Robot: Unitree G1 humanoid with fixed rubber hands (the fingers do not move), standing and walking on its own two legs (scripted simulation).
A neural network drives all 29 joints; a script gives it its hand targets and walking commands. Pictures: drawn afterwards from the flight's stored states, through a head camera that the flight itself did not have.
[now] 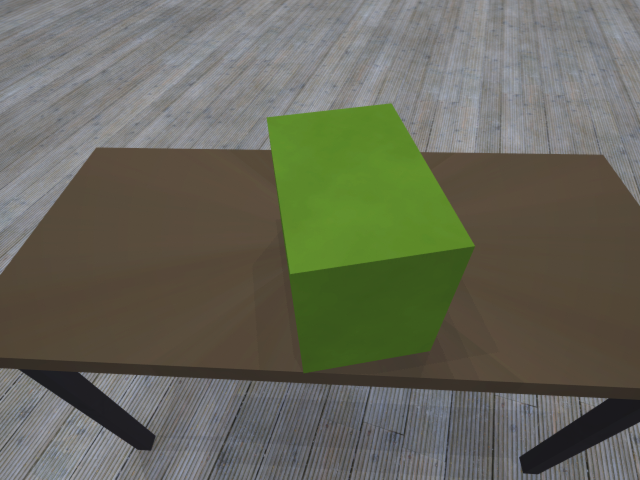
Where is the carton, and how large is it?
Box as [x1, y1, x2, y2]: [267, 103, 474, 372]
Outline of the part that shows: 391,103 267,117 303,372 429,350 474,247 473,243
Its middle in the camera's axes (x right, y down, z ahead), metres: +0.04 -0.01 +0.57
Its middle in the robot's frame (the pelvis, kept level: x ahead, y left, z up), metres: +0.45 +0.01 +0.05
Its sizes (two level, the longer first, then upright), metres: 0.293 0.191 0.240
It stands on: a table, 0.69 m high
